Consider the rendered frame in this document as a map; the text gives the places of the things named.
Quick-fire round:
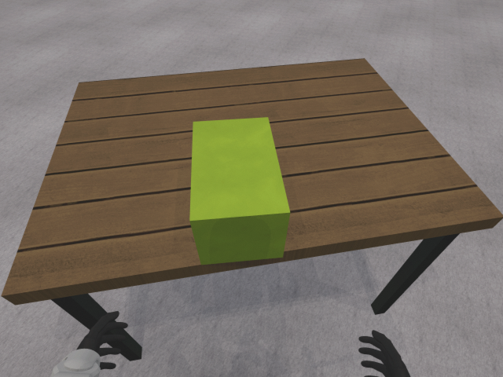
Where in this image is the carton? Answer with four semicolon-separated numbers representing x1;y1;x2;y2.
189;117;290;265

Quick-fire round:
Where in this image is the right robot hand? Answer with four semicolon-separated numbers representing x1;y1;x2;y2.
358;330;410;377

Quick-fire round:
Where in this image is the robot left forearm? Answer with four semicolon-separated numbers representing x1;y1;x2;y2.
51;349;101;377

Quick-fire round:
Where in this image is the left robot hand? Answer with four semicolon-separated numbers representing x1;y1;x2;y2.
77;311;128;369

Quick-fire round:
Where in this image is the table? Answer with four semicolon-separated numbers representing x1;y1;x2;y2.
1;58;503;361

